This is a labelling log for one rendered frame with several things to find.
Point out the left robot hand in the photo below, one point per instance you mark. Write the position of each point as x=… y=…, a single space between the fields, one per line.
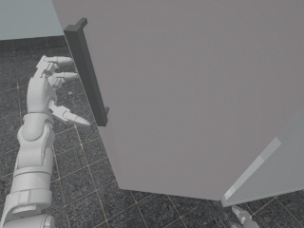
x=42 y=87

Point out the right robot hand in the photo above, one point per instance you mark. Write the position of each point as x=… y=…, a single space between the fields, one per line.
x=244 y=217

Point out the robot left upper arm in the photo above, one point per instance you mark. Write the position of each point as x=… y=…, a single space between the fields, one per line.
x=38 y=221

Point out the fridge door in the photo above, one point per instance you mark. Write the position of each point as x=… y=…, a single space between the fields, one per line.
x=196 y=89

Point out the handle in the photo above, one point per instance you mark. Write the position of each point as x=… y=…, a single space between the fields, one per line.
x=76 y=40

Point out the robot left forearm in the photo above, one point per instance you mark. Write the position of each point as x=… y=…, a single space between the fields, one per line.
x=30 y=190

